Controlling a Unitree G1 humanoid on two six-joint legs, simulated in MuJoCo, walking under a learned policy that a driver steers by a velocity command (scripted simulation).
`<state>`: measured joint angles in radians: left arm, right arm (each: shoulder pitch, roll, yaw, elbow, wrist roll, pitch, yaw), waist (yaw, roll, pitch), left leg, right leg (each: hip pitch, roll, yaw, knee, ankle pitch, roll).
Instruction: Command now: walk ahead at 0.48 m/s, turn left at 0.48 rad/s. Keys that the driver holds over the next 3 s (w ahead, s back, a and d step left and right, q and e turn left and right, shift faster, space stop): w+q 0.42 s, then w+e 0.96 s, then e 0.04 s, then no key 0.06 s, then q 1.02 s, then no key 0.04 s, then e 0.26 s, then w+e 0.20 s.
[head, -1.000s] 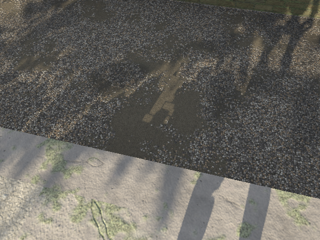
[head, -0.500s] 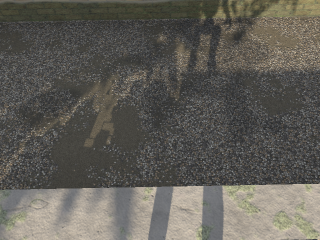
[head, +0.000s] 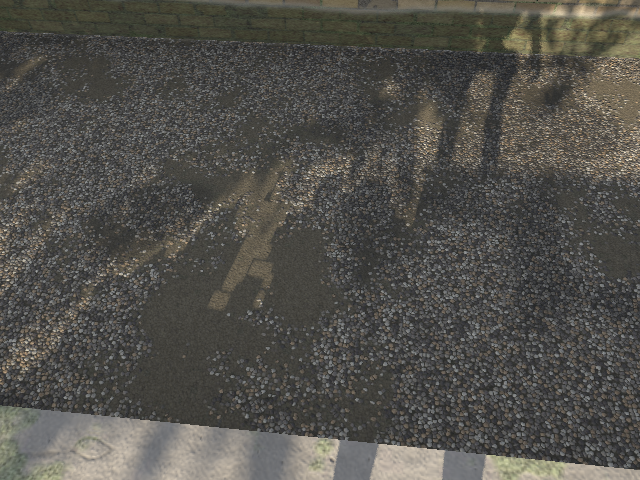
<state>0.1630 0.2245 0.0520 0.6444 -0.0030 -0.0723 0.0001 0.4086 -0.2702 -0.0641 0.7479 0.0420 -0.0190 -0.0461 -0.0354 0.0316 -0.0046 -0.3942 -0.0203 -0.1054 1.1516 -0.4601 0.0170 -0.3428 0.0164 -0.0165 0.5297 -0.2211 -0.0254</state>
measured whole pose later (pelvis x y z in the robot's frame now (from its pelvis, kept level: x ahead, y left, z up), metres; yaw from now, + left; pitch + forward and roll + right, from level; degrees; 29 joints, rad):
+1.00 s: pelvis +0.33 +0.08 -0.02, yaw +5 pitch +0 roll +1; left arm 0.24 0.23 0.01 0.64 -0.01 0.06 -0.01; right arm 0.21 -0.28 -0.04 0.68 -0.03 0.04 -0.07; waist 0.01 0.04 0.01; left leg -0.51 -0.04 -0.02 1.24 -0.45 -0.03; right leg -0.42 0.11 0.04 0.77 -0.34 -0.09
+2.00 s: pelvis +0.37 +0.08 +0.00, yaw -2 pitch -1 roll -2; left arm 0.11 0.21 -0.02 0.59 0.04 0.08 0.01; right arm 0.15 -0.25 0.01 0.59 -0.02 0.09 0.01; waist -0.01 0.01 0.04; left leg -0.32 -0.04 -0.13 0.63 -0.30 0.01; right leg -0.26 0.06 -0.07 0.55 -0.28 -0.07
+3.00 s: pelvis +0.38 +0.09 -0.01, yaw +10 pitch +0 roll +1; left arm 0.29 0.21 -0.01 0.65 0.00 0.05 -0.01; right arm 0.12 -0.24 0.00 0.60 0.00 0.11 -0.05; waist 0.00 0.02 -0.02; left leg -0.26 0.05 0.14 0.61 -0.34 0.00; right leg -0.27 -0.01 0.06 0.66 -0.38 0.00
